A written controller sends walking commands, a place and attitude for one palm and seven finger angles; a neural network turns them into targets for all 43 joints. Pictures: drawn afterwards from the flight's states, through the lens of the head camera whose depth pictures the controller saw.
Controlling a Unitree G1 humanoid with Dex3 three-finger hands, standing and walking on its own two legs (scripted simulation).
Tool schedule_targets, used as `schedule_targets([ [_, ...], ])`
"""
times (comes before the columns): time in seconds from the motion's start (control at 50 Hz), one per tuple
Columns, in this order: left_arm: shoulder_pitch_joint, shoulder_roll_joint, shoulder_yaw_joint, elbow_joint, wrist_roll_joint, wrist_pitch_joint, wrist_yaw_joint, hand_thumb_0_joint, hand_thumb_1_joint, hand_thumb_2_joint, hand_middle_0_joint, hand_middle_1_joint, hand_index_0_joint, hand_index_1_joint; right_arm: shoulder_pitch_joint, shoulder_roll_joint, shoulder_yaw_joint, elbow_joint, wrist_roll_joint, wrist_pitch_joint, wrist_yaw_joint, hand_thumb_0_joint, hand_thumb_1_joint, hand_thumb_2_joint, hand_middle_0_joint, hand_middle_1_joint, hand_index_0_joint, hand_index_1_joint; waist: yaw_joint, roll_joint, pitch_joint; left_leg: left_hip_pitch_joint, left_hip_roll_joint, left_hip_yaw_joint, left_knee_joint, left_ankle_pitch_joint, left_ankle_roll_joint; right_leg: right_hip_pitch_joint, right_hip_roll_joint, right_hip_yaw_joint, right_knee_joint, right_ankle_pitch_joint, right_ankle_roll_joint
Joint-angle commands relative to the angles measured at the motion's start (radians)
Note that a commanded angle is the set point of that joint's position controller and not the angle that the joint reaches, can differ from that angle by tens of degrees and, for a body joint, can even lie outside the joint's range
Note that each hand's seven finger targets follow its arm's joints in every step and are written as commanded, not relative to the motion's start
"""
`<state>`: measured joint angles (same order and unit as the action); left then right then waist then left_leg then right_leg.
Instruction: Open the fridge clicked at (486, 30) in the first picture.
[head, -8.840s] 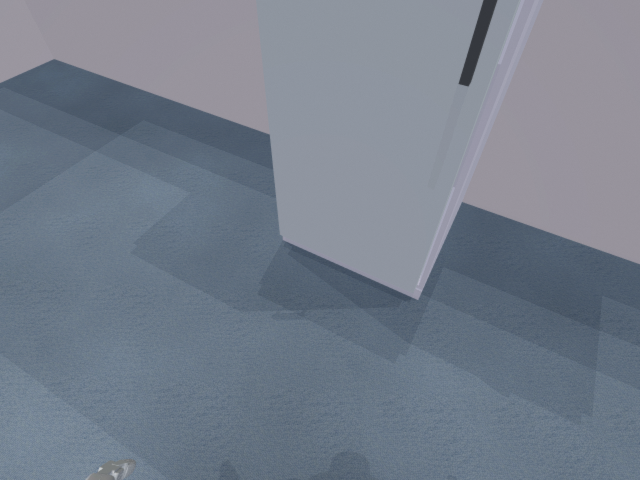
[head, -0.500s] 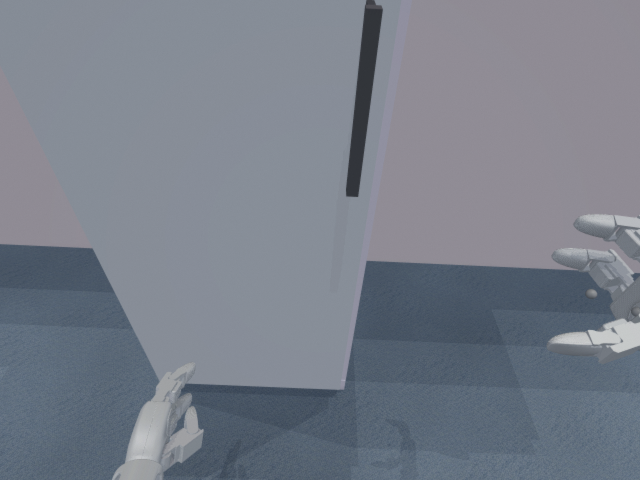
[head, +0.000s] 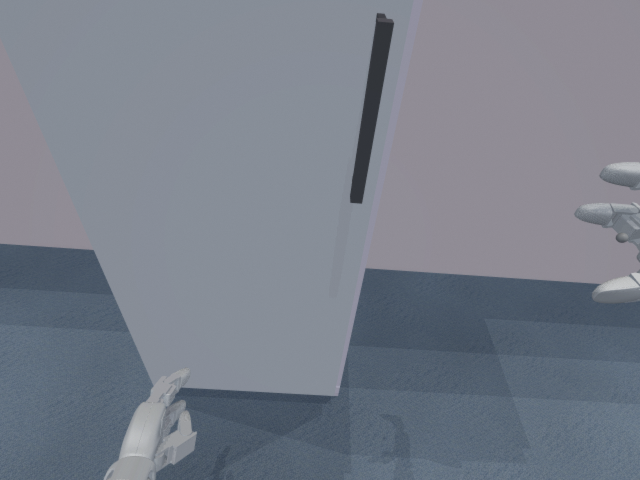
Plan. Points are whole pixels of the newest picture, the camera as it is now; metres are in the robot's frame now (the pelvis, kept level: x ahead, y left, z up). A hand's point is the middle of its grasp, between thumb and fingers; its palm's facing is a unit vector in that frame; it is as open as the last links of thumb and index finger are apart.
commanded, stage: raise the hand to about handle height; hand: right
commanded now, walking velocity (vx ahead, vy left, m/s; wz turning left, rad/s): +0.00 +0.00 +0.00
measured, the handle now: (367, 118) +0.54 -0.06 +0.24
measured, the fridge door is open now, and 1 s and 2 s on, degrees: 0 0 0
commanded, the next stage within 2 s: move the hooked fingers beside the handle in 0.32 s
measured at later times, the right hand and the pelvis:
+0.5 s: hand (610, 234) +0.29 -0.28 +0.24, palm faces +0.12 +0.99 -0.08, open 14.0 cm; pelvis +0.01 +0.00 +0.00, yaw +0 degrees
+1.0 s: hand (528, 196) +0.36 -0.23 +0.24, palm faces +0.08 +1.00 -0.03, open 14.0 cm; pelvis +0.01 +0.00 +0.00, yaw +0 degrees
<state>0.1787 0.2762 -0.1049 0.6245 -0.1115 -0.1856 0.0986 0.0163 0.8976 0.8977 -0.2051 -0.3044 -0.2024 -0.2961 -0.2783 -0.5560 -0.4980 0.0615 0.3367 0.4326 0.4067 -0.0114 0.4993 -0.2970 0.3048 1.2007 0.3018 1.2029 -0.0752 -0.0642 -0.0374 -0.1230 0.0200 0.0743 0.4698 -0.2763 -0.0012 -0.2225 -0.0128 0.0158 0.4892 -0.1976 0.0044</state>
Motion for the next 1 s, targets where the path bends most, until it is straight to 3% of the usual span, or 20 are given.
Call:
schedule_targets([
  [0.0, -0.192, 0.095, 0.051, -0.201, 0.006, -0.067, 0.007, 0.000, 0.900, 0.900, -0.200, -0.300, -0.200, -0.300, -0.342, -0.274, -0.092, -0.272, 0.019, -0.074, -0.017, 0.000, 0.500, -0.300, 0.300, 1.200, 0.300, 1.200, -0.003, -0.025, -0.158, -0.099, -0.022, -0.022, -0.103, 0.089, 0.017, 0.152, 0.033, 0.032, -0.062, 0.051, -0.030],
  [0.04, -0.190, 0.094, 0.053, -0.197, 0.012, -0.070, 0.009, 0.000, 0.900, 0.900, -0.200, -0.300, -0.200, -0.300, -0.312, -0.310, -0.136, -0.292, 0.023, -0.096, -0.033, 0.000, 0.500, -0.300, 0.300, 1.200, 0.300, 1.200, -0.015, 0.000, -0.173, -0.071, -0.020, -0.035, -0.108, 0.110, 0.017, 0.147, 0.029, 0.029, -0.050, 0.075, -0.032],
  [0.12, -0.177, 0.087, 0.050, -0.187, 0.011, -0.075, 0.017, 0.000, 0.900, 0.900, -0.200, -0.300, -0.200, -0.300, -0.332, -0.275, -0.112, -0.304, 0.010, -0.101, -0.045, 0.000, 0.500, -0.300, 0.300, 1.200, 0.300, 1.200, -0.004, -0.087, -0.176, -0.078, -0.025, -0.016, -0.092, 0.150, 0.021, 0.178, 0.032, 0.026, -0.064, 0.099, -0.030],
  [0.14, -0.179, 0.089, 0.053, -0.182, 0.011, -0.073, 0.015, 0.000, 0.900, 0.900, -0.200, -0.300, -0.200, -0.300, -0.301, -0.278, -0.117, -0.272, 0.013, -0.091, -0.044, 0.000, 0.500, -0.300, 0.300, 1.200, 0.300, 1.200, -0.008, -0.034, -0.157, -0.071, -0.023, -0.026, -0.105, 0.153, 0.018, 0.157, 0.028, 0.024, -0.056, 0.098, -0.031],
  [0.22, -0.175, 0.092, 0.049, -0.180, 0.006, -0.067, 0.019, 0.000, 0.900, 0.900, -0.200, -0.300, -0.200, -0.300, -0.329, -0.243, -0.067, -0.255, 0.004, -0.059, -0.032, 0.000, 0.500, -0.300, 0.300, 1.200, 0.300, 1.200, 0.005, -0.078, -0.149, -0.094, -0.027, -0.012, -0.095, 0.148, 0.019, 0.167, 0.031, 0.029, -0.067, 0.091, -0.029],
  [0.24, -0.178, 0.092, 0.050, -0.183, 0.006, -0.066, 0.016, 0.000, 0.900, 0.900, -0.200, -0.300, -0.200, -0.300, -0.313, -0.247, -0.069, -0.251, 0.005, -0.057, -0.030, 0.000, 0.500, -0.300, 0.300, 1.200, 0.300, 1.200, 0.002, -0.030, -0.144, -0.088, -0.027, -0.017, -0.105, 0.141, 0.017, 0.157, 0.027, 0.031, -0.064, 0.088, -0.028],
  [0.28, -0.178, 0.092, 0.049, -0.186, 0.006, -0.063, 0.017, 0.000, 0.900, 0.900, -0.200, -0.300, -0.200, -0.300, -0.329, -0.250, -0.068, -0.268, 0.006, -0.055, -0.024, 0.000, 0.500, -0.300, 0.300, 1.200, 0.300, 1.200, 0.006, -0.051, -0.164, -0.090, -0.029, -0.012, -0.096, 0.155, 0.018, 0.174, 0.030, 0.032, -0.064, 0.099, -0.031],
  [0.34, -0.178, 0.092, 0.050, -0.186, 0.007, -0.059, 0.013, 0.000, 0.900, 0.900, -0.200, -0.300, -0.200, -0.300, -0.289, -0.262, -0.091, -0.246, 0.016, -0.059, -0.019, 0.000, 0.500, -0.300, 0.300, 1.200, 0.300, 1.200, -0.002, 0.007, -0.157, -0.079, -0.032, -0.010, -0.101, 0.170, 0.017, 0.163, 0.027, 0.034, -0.061, 0.114, -0.031],
  [0.4, -0.179, 0.092, 0.048, -0.190, 0.007, -0.056, 0.011, 0.000, 0.900, 0.900, -0.200, -0.300, -0.200, -0.300, -0.306, -0.262, -0.096, -0.254, 0.018, -0.059, -0.019, 0.000, 0.500, -0.300, 0.300, 1.200, 0.300, 1.200, 0.000, -0.034, -0.175, -0.079, -0.031, -0.007, -0.090, 0.183, 0.018, 0.170, 0.031, 0.033, -0.062, 0.121, -0.029],
  [0.44, -0.182, 0.090, 0.050, -0.184, 0.004, -0.054, 0.011, 0.000, 0.900, 0.900, -0.200, -0.300, -0.200, -0.300, -0.331, -0.245, -0.070, -0.240, 0.015, -0.062, -0.024, 0.000, 0.500, -0.300, 0.300, 1.200, 0.300, 1.200, 0.006, -0.006, -0.159, -0.090, -0.032, -0.011, -0.101, 0.162, 0.017, 0.168, 0.026, 0.032, -0.060, 0.109, -0.030],
  [0.5, -0.181, 0.085, 0.048, -0.177, 0.004, -0.059, 0.016, 0.000, 0.900, 0.900, -0.200, -0.300, -0.200, -0.300, -0.420, -0.182, 0.004, -0.237, 0.005, -0.064, -0.039, 0.000, 0.500, -0.300, 0.300, 1.200, 0.300, 1.200, 0.025, -0.044, -0.149, -0.123, -0.031, -0.011, -0.098, 0.138, 0.017, 0.182, 0.029, 0.037, -0.063, 0.081, -0.031],
  [0.62, -0.185, 0.080, 0.048, -0.171, 0.010, -0.052, 0.018, 0.000, 0.900, 0.900, -0.200, -0.300, -0.200, -0.300, -0.466, -0.167, 0.024, -0.228, -0.019, -0.061, -0.078, 0.000, 0.500, -0.300, 0.300, 1.200, 0.300, 1.200, 0.018, -0.041, -0.179, -0.102, -0.026, -0.011, -0.091, 0.151, 0.021, 0.182, 0.031, 0.039, -0.066, 0.097, -0.030],
  [0.64, -0.182, 0.084, 0.050, -0.163, 0.011, -0.047, 0.017, 0.000, 0.900, 0.900, -0.200, -0.300, -0.200, -0.300, -0.458, -0.193, 0.003, -0.208, -0.023, -0.060, -0.091, 0.000, 0.500, -0.300, 0.300, 1.200, 0.300, 1.200, 0.013, 0.008, -0.180, -0.089, -0.026, -0.013, -0.101, 0.145, 0.019, 0.170, 0.025, 0.035, -0.062, 0.097, -0.031],
  [0.72, -0.188, 0.079, 0.049, -0.165, 0.014, -0.038, 0.014, 0.000, 0.900, 0.900, -0.200, -0.300, -0.200, -0.300, -0.492, -0.166, 0.018, -0.194, -0.037, -0.049, -0.120, 0.000, 0.500, -0.300, 0.300, 1.200, 0.300, 1.200, 0.012, -0.026, -0.209, -0.073, -0.023, -0.012, -0.085, 0.186, 0.021, 0.177, 0.031, 0.026, -0.063, 0.127, -0.031],
  [0.74, -0.185, 0.081, 0.052, -0.164, 0.014, -0.033, 0.011, 0.000, 0.900, 0.900, -0.200, -0.300, -0.200, -0.300, -0.472, -0.182, 0.001, -0.178, -0.037, -0.047, -0.128, 0.000, 0.500, -0.300, 0.300, 1.200, 0.300, 1.200, 0.004, 0.022, -0.208, -0.057, -0.023, -0.014, -0.091, 0.200, 0.019, 0.163, 0.027, 0.024, -0.057, 0.140, -0.032],
  [0.8, -0.187, 0.077, 0.051, -0.165, 0.012, -0.023, 0.010, 0.000, 0.900, 0.900, -0.200, -0.300, -0.200, -0.300, -0.542, -0.125, 0.064, -0.158, -0.050, -0.040, -0.139, 0.000, 0.500, -0.300, 0.300, 1.200, 0.300, 1.200, 0.023, -0.017, -0.193, -0.081, -0.022, -0.014, -0.086, 0.197, 0.018, 0.166, 0.029, 0.019, -0.061, 0.130, -0.032],
  [0.84, -0.179, 0.083, 0.056, -0.161, 0.014, -0.018, 0.011, 0.000, 0.900, 0.900, -0.200, -0.300, -0.200, -0.300, -0.532, -0.144, 0.049, -0.117, -0.052, -0.040, -0.148, 0.000, 0.500, -0.300, 0.300, 1.200, 0.300, 1.200, 0.019, 0.035, -0.194, -0.073, -0.024, -0.018, -0.095, 0.194, 0.016, 0.155, 0.027, 0.017, -0.055, 0.128, -0.035],
  [0.88, -0.182, 0.080, 0.055, -0.165, 0.012, -0.012, 0.013, 0.000, 0.900, 0.900, -0.200, -0.300, -0.200, -0.300, -0.593, -0.122, 0.083, -0.137, -0.063, -0.045, -0.153, 0.000, 0.500, -0.300, 0.300, 1.200, 0.300, 1.200, 0.032, -0.006, -0.206, -0.077, -0.020, -0.022, -0.090, 0.202, 0.017, 0.168, 0.028, 0.011, -0.056, 0.133, -0.037],
  [0.94, -0.174, 0.077, 0.058, -0.162, 0.013, -0.010, 0.013, 0.000, 0.900, 0.900, -0.200, -0.300, -0.200, -0.300, -0.631, -0.079, 0.126, -0.132, -0.065, -0.061, -0.167, 0.000, 0.500, -0.300, 0.300, 1.200, 0.300, 1.200, 0.039, 0.019, -0.211, -0.082, -0.025, -0.020, -0.092, 0.199, 0.017, 0.178, 0.025, 0.012, -0.051, 0.134, -0.037],
  [0.98, -0.170, 0.078, 0.060, -0.156, 0.016, -0.009, 0.014, 0.000, 0.900, 0.900, -0.200, -0.300, -0.200, -0.300, -0.656, -0.089, 0.109, -0.115, -0.067, -0.064, -0.182, 0.000, 0.500, -0.300, 0.300, 1.200, 0.300, 1.200, 0.036, 0.013, -0.220, -0.080, -0.023, -0.022, -0.089, 0.207, 0.018, 0.179, 0.028, 0.016, -0.054, 0.135, -0.038],
])
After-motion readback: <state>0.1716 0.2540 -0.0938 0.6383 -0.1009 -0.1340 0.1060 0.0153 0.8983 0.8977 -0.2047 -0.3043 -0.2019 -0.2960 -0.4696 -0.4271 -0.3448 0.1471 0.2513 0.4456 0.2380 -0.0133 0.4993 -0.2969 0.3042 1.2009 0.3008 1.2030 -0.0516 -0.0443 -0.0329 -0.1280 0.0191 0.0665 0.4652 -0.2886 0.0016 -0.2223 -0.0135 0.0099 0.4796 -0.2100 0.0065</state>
